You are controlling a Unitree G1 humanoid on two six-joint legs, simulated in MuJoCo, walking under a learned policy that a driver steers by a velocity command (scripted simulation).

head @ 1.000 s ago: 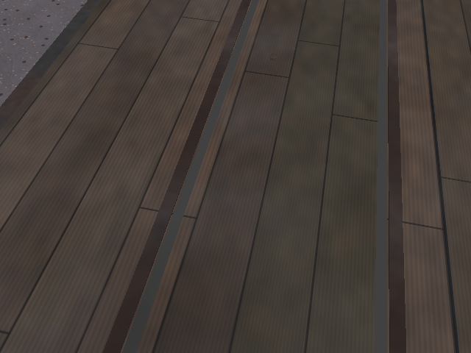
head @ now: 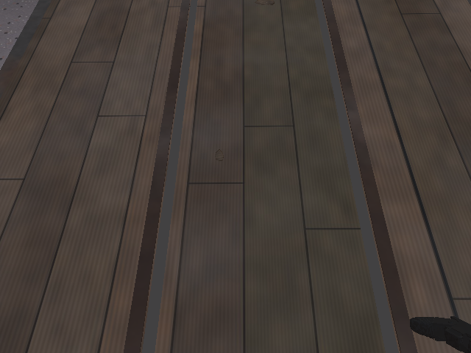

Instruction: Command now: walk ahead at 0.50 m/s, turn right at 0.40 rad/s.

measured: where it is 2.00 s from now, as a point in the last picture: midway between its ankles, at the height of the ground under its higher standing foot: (289, 180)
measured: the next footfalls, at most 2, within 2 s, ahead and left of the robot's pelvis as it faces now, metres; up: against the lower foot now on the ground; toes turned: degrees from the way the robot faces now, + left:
left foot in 0.02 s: +0.18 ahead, +0.13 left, +0.00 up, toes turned -4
right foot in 0.52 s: +0.43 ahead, -0.15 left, +0.00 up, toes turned -6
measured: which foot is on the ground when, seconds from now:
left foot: up 0.00-0.00, down 0.02-0.54, up 0.56-1.00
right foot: down 0.00-0.02, up 0.04-0.50, down 0.52-1.00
